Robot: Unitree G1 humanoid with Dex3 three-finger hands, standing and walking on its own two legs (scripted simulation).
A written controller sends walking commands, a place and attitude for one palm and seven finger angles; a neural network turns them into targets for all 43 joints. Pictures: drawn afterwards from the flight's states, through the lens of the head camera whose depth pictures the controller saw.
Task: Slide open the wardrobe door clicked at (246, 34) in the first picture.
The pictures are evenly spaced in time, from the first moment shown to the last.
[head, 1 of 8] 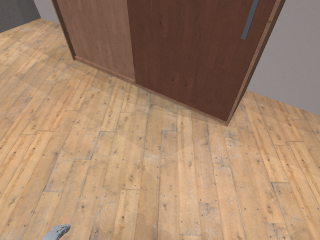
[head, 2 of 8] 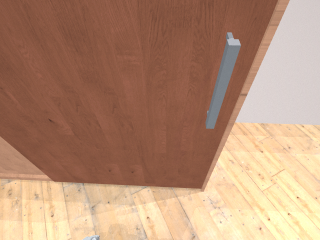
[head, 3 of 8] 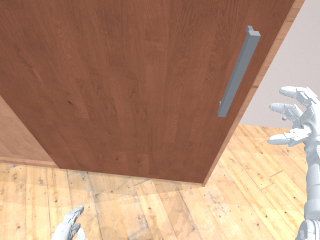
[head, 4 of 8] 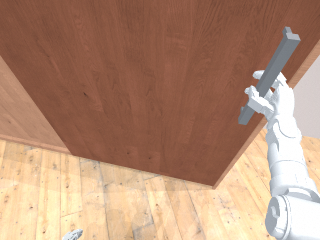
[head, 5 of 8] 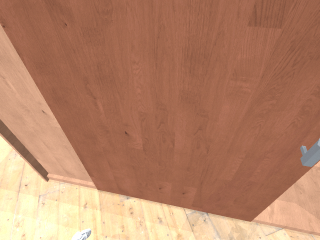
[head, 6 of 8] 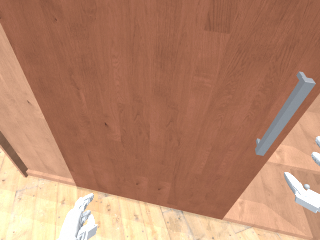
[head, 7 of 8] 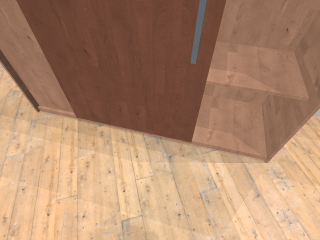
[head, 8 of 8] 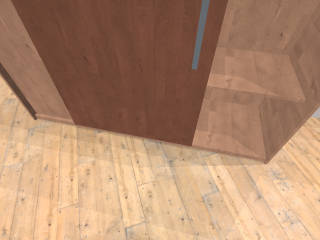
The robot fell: no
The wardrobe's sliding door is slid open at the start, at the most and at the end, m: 0.00 0.53 0.53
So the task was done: yes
